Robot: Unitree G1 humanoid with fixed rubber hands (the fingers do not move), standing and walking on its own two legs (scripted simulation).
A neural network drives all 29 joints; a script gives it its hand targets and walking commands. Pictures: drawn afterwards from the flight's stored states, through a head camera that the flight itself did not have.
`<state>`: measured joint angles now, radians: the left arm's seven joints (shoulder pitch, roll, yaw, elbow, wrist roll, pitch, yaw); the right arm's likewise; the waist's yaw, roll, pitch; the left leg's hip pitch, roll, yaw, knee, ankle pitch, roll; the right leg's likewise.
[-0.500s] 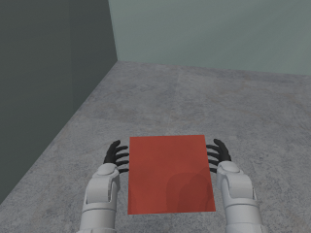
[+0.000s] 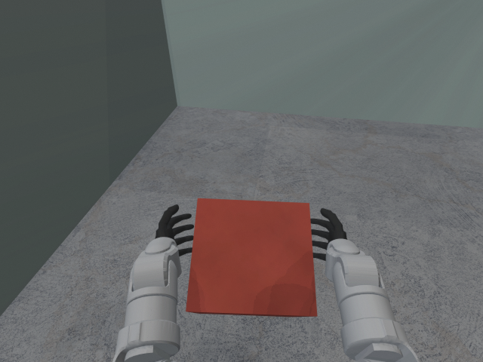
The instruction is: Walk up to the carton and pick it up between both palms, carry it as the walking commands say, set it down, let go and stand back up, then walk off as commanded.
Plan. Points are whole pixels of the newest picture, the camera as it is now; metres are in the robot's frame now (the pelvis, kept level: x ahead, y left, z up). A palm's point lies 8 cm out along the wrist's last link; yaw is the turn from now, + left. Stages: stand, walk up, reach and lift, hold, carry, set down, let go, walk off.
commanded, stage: set down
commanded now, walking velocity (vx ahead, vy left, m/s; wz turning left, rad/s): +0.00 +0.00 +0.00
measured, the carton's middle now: (249, 262) +0.34 +0.02 -0.03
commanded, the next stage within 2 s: none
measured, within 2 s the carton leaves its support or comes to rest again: neither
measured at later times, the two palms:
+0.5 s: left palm (178, 251) +0.35 +0.16 +0.00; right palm (326, 251) +0.35 -0.14 +0.00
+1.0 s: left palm (179, 270) +0.38 +0.18 -0.10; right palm (307, 277) +0.36 -0.11 -0.10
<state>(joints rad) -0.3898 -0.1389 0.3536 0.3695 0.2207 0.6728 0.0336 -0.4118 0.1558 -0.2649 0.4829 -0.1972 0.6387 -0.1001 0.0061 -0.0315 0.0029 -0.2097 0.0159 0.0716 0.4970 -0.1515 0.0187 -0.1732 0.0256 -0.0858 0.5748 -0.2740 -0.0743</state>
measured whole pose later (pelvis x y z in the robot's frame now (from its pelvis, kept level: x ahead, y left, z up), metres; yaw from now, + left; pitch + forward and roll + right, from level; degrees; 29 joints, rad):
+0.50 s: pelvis +0.04 +0.00 +0.00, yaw +0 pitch -1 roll +1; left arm -0.35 -0.14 0.38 0.42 0.29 0.47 -0.01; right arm -0.40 0.20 -0.32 0.54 -0.26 0.48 -0.06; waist 0.01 -0.06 0.06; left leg -0.31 0.01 0.07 0.50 -0.17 0.01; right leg -0.28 0.03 -0.07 0.57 -0.29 -0.08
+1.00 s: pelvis +0.03 +0.03 -0.03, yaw -3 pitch +23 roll -2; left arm -0.43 -0.16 0.39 0.44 0.29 0.21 0.05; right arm -0.43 0.20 -0.32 0.54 -0.25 0.17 -0.07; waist 0.01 -0.01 -0.03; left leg -0.95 0.01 -0.01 0.77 -0.22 0.02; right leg -0.87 0.05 -0.07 0.75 -0.28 -0.05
